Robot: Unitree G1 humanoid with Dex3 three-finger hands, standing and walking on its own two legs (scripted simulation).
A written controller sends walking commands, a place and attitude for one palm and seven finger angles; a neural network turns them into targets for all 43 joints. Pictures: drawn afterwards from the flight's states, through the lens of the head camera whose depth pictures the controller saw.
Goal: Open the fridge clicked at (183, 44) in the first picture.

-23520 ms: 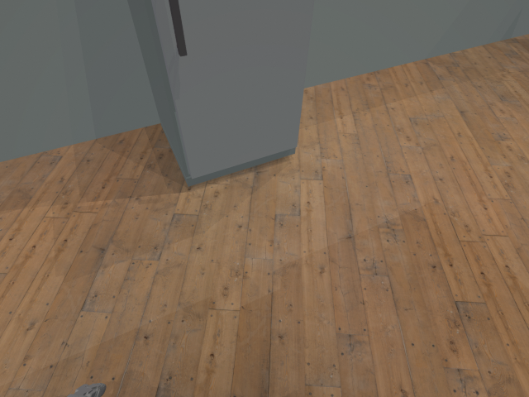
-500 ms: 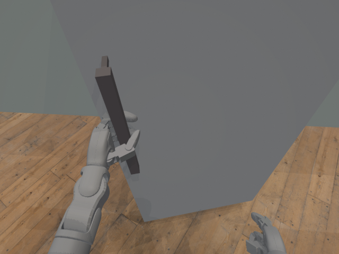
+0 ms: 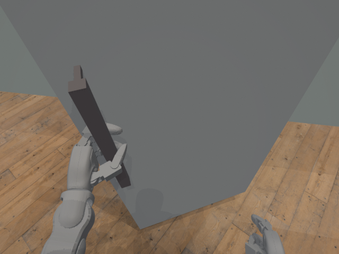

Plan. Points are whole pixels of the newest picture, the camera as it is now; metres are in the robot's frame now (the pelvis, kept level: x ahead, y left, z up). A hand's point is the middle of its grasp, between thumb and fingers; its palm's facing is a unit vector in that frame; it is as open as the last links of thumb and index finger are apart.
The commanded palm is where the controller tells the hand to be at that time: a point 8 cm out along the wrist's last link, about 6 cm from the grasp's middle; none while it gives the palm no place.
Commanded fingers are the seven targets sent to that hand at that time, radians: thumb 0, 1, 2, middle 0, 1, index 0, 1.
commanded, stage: walk backward, drawing the door open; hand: left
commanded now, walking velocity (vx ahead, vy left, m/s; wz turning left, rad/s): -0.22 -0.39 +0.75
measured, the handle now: (107, 139) +0.32 +0.14 +0.13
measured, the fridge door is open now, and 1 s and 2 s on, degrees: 29 60 71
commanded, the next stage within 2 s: stop walking and hold the door back in 1.20 s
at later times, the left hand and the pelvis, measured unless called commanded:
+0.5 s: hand (158, 231) +0.15 +0.02 +0.12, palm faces +0.39 -0.90 -0.17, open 6.8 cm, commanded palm +0.10 +0.06 +0.13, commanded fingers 0.00 0.90 0.90 -0.45 -1.40 -0.45 -1.40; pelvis -0.05 -0.19 -0.01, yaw +30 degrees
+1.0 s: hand out of the picture +0.06 -0.10 +0.12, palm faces +0.83 -0.50 -0.24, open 6.7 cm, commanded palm +0.00 -0.10 +0.13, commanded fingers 0.00 0.90 0.90 -0.45 -1.40 -0.45 -1.40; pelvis +0.02 -0.42 -0.01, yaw +54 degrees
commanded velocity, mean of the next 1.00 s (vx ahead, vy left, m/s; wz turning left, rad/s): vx -0.21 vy -0.35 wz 0.73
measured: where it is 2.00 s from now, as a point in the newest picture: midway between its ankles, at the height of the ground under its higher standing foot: outside the picture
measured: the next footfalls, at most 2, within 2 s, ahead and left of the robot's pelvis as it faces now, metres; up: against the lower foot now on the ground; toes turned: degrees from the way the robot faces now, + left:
right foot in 0.22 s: +0.08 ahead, -0.17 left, +0.00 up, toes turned +14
left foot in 0.44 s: -0.06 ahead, -0.03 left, +0.00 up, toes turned +33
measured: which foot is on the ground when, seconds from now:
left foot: down 0.00-0.22, up 0.24-0.42, down 0.44-0.68, up 0.70-0.88, down 0.90-1.00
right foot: down 0.00-0.06, up 0.08-0.20, down 0.22-0.42, up 0.44-0.66, down 0.68-0.90, up 0.92-1.00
